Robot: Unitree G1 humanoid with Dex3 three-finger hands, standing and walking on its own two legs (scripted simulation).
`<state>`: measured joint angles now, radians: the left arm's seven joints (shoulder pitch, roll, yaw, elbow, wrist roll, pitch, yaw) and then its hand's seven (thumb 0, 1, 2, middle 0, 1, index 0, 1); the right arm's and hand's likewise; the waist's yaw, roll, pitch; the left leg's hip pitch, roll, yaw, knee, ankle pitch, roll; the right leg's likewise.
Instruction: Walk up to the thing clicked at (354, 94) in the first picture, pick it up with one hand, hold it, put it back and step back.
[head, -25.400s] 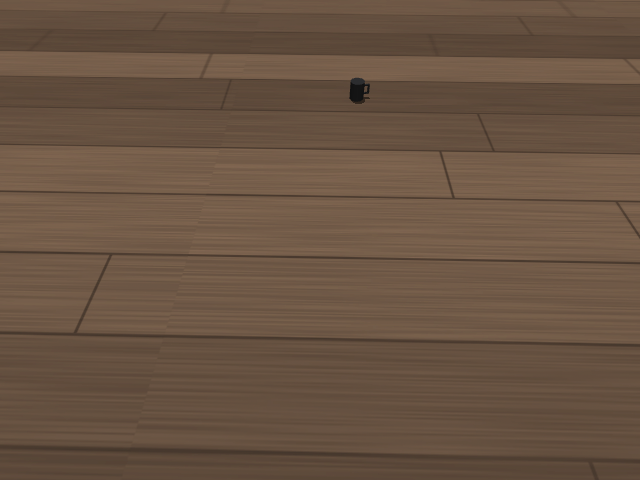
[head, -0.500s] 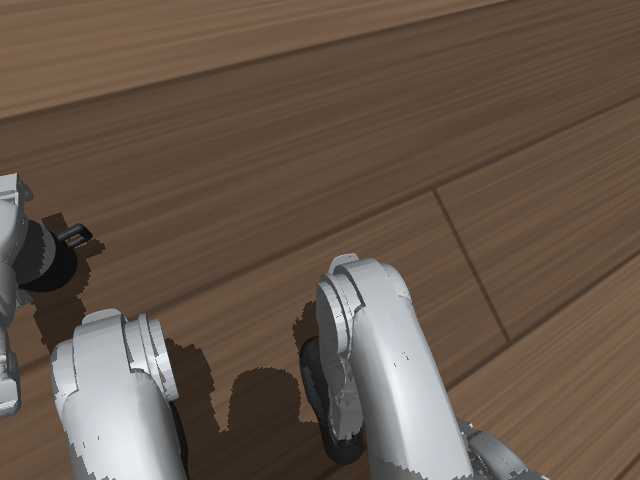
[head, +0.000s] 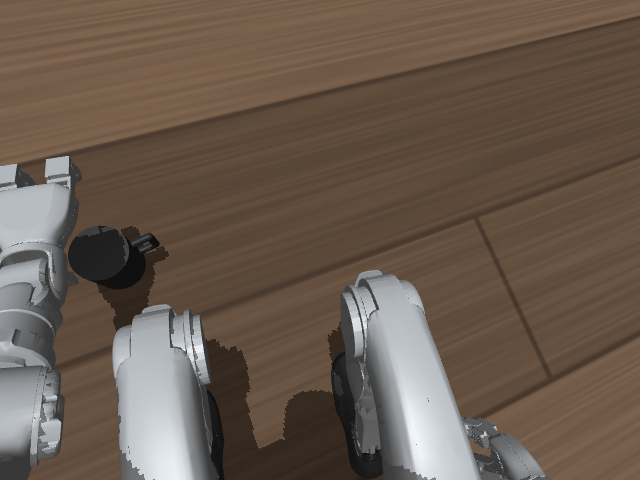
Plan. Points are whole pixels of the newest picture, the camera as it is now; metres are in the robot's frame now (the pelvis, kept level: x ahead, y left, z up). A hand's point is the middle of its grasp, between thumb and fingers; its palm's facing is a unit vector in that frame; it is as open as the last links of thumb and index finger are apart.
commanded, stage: withdraw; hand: left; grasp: from above
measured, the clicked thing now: (121, 254) +0.43 +0.25 -0.29
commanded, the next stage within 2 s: home in 0.70 s
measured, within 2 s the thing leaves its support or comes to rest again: neither
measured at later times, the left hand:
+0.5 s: hand (32, 262) +0.38 +0.28 -0.09, palm faces -0.51 -0.02 -0.86, open 14.2 cm
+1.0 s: hand (42, 221) +0.43 +0.28 -0.10, palm faces -0.40 -0.06 -0.91, open 13.2 cm
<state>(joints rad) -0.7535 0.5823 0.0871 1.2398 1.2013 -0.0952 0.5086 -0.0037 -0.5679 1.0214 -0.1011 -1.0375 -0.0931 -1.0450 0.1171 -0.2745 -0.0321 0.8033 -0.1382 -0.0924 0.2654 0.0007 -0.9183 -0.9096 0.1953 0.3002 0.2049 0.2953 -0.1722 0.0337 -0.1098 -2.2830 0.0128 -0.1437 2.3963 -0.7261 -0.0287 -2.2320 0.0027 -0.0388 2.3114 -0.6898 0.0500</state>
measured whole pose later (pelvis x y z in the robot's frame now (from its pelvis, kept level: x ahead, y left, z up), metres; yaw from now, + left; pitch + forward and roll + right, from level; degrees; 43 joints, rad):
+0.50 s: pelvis -0.02 +0.00 +0.06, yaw +2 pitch +33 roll -6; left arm -0.83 0.59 -0.07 1.33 1.22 -0.19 0.32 0.00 -0.58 1.05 -0.12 -1.02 -0.09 -1.05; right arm 0.13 -0.32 -0.01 0.72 -0.09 -0.05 0.10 0.00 -0.92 -0.91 0.20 0.30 0.21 0.30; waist -0.16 -0.01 -0.14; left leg -2.12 0.01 -0.11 2.17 -0.63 -0.02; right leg -2.06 -0.02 -0.04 2.10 -0.62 0.03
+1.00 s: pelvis -0.01 +0.00 +0.03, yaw +1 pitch +35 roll -7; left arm -0.80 0.58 0.05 1.22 1.14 -0.09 0.34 0.00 -0.35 0.93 -0.20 -0.86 -0.20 -0.85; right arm 0.22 -0.23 0.00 0.75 -0.09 -0.04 0.16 0.00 -0.90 -0.90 0.20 0.30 0.21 0.30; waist -0.18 0.07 -0.13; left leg -2.21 0.01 -0.12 2.27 -0.69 -0.01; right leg -2.16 -0.01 -0.03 2.20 -0.66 0.06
